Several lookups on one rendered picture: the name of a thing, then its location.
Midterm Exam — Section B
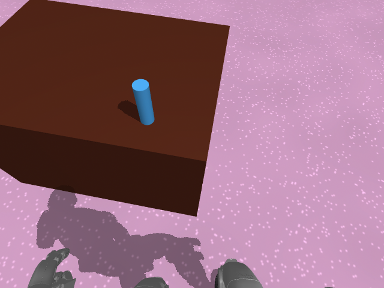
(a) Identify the can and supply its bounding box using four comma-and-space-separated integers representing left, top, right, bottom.
132, 79, 155, 125

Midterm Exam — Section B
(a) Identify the left robot hand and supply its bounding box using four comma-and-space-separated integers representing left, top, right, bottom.
28, 248, 76, 288

